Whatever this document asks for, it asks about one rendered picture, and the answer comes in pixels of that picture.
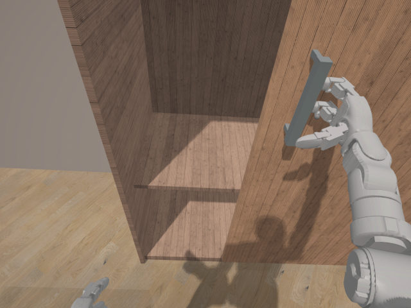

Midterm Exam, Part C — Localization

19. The robot left hand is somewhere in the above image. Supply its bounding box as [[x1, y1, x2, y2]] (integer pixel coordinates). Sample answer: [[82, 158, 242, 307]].
[[71, 277, 109, 308]]

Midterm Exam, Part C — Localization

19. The right robot upper arm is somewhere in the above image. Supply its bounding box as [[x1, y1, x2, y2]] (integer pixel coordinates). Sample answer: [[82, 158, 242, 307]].
[[344, 247, 411, 308]]

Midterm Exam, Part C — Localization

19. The right robot forearm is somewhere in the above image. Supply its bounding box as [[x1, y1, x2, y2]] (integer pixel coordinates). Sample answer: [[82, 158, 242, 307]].
[[340, 131, 411, 255]]

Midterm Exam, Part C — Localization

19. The handle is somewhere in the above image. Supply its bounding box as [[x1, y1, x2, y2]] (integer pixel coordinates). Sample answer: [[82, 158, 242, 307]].
[[283, 49, 333, 146]]

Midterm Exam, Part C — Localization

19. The robot right hand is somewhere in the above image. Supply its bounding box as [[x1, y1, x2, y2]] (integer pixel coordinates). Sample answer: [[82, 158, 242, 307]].
[[295, 77, 373, 151]]

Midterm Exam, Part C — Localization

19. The wardrobe door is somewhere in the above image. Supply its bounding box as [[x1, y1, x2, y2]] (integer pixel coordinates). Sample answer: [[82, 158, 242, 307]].
[[222, 0, 411, 266]]

